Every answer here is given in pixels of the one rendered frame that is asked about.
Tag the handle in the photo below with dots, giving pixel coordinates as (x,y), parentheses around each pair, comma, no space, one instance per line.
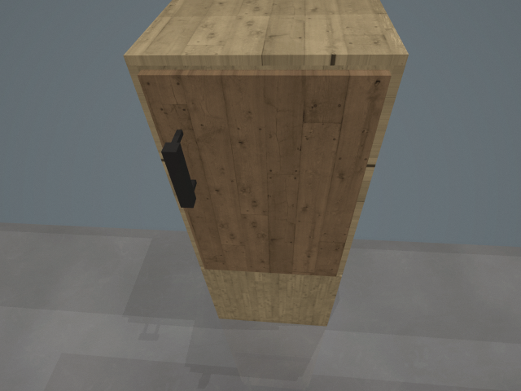
(178,171)

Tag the cupboard door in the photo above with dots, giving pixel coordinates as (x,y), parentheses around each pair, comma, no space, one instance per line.
(278,156)

